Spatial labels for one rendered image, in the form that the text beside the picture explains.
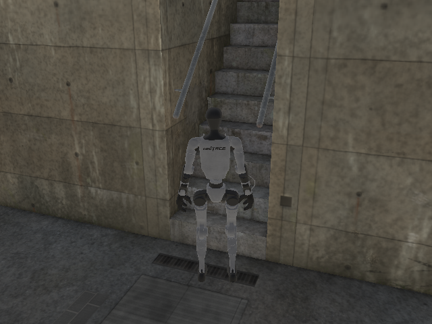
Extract stairs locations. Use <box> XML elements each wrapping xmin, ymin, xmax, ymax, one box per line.
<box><xmin>169</xmin><ymin>0</ymin><xmax>279</xmax><ymax>260</ymax></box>

